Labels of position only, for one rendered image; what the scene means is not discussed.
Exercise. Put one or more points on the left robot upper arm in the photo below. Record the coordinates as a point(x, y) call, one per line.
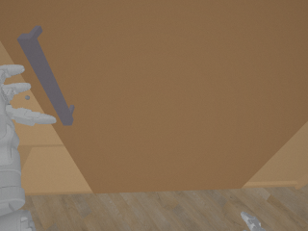
point(19, 220)

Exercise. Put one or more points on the robot left forearm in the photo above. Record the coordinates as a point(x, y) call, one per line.
point(12, 196)

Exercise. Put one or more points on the wardrobe door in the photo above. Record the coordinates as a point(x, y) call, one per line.
point(168, 95)
point(289, 163)

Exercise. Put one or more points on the handle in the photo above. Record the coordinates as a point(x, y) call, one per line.
point(33, 52)

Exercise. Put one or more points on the right robot hand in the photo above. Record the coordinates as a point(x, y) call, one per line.
point(252, 222)

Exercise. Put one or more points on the left robot hand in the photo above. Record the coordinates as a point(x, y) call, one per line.
point(7, 92)

